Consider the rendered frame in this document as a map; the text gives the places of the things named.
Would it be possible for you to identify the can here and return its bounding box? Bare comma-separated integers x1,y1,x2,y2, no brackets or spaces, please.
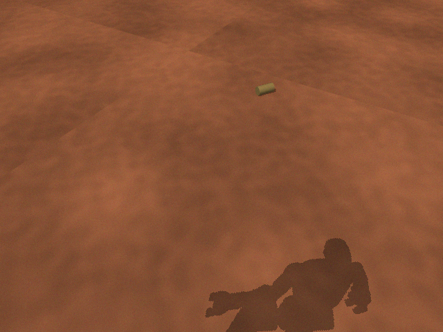
255,82,275,95

